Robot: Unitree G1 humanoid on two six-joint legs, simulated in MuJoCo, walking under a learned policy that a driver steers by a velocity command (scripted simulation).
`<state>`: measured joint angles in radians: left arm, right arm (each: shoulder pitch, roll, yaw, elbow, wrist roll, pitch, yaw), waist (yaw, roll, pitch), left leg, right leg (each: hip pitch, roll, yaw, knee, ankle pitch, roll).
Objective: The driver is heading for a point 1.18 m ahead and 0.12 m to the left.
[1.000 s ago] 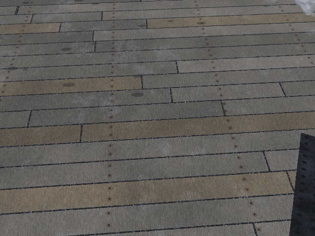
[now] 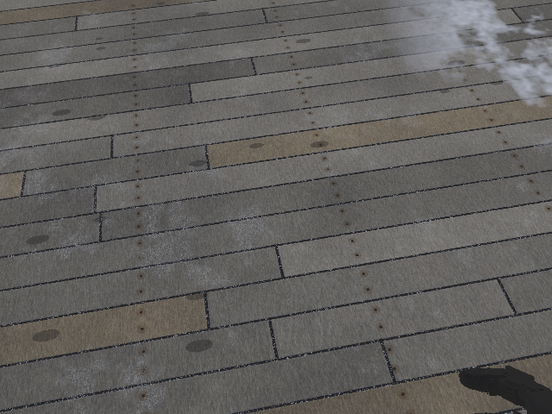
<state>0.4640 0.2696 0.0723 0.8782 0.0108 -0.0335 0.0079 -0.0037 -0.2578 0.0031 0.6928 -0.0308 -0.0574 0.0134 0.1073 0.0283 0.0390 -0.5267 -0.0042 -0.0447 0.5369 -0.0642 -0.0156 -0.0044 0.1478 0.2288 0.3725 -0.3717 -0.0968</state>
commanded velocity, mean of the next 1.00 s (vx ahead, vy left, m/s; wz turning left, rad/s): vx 0.08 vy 0.00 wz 0.03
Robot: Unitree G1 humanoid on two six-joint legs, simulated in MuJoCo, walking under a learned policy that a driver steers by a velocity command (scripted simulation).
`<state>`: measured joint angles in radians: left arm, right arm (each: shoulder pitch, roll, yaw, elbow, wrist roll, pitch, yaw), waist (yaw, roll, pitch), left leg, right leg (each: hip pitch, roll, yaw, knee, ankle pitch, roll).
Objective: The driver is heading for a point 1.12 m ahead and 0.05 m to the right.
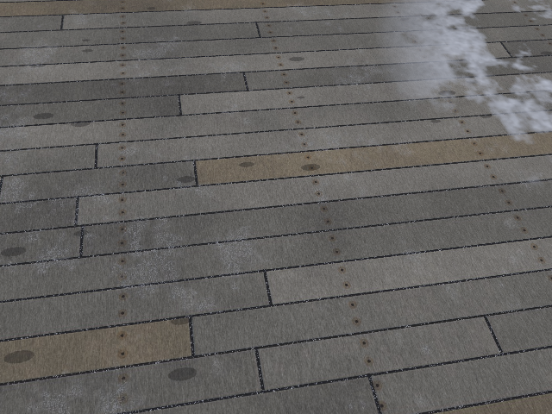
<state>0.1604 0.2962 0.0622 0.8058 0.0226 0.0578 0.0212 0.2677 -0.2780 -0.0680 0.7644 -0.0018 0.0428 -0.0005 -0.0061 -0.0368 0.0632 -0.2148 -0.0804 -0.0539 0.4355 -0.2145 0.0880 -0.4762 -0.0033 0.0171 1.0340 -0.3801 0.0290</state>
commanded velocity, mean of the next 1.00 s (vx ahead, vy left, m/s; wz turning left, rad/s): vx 0.02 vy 0.00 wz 0.17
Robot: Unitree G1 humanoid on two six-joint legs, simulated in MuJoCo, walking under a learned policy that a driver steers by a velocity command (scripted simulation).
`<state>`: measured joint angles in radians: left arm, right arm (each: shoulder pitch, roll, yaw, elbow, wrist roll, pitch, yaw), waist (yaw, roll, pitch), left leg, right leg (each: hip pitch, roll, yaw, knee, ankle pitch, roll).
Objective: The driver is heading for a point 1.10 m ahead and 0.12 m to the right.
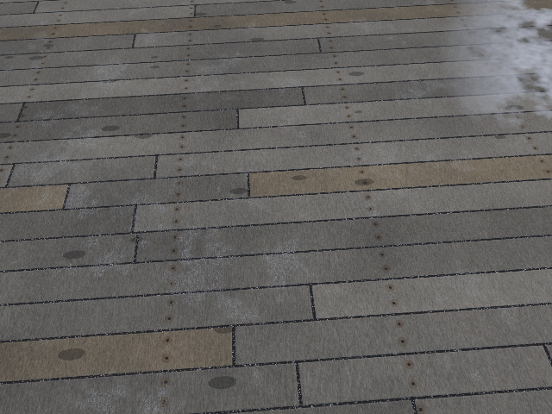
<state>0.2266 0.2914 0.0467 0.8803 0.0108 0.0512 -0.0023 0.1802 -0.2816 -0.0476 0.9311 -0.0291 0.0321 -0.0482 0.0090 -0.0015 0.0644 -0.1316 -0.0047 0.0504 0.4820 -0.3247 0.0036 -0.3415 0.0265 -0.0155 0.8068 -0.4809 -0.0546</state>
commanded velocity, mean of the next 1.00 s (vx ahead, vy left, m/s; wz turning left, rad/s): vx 0.40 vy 0.00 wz -0.22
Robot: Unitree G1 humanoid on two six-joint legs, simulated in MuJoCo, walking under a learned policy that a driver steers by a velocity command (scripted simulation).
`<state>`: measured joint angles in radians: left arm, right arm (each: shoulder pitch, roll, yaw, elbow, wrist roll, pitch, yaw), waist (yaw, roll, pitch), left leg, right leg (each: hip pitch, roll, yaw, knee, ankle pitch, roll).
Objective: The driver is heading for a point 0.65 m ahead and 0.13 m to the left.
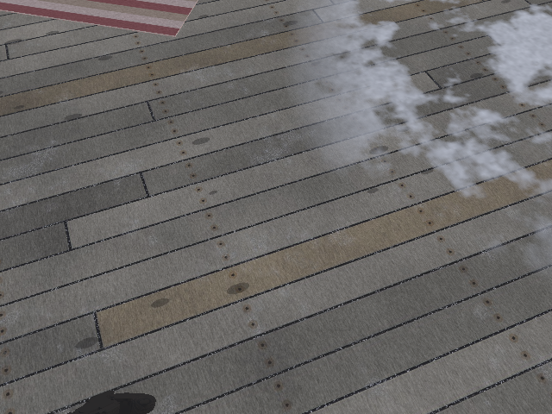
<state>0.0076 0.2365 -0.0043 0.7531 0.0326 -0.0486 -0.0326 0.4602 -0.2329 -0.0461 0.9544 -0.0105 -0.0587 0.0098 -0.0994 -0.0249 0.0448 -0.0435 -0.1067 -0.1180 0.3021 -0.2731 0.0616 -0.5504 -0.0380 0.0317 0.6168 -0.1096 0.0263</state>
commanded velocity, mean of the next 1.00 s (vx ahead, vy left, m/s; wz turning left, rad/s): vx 0.47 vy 0.00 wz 0.43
